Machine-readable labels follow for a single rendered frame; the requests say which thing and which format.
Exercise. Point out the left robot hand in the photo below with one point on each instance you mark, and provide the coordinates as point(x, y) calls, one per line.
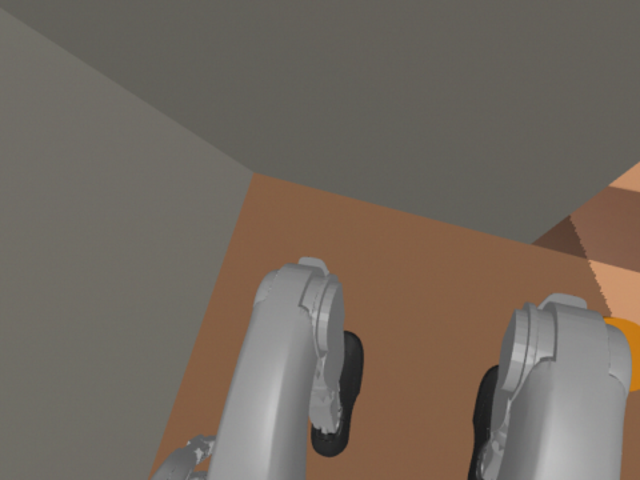
point(180, 464)

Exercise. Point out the right robot foot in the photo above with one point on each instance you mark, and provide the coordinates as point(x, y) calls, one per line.
point(482, 421)

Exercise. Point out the left robot foot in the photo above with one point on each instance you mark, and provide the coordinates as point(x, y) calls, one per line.
point(332, 444)

